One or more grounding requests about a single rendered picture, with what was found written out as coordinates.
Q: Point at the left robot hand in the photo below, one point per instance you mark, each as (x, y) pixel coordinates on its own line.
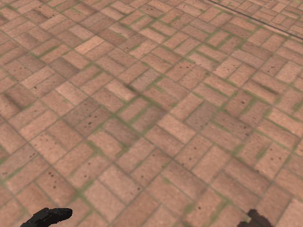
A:
(46, 217)

